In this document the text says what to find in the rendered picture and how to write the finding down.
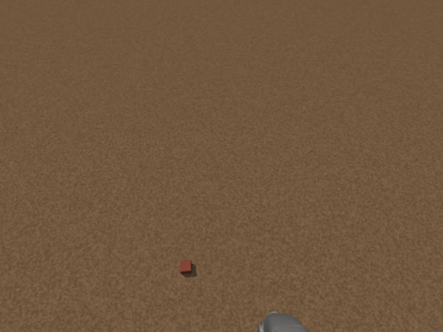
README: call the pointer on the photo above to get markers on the cube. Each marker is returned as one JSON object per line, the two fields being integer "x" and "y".
{"x": 186, "y": 267}

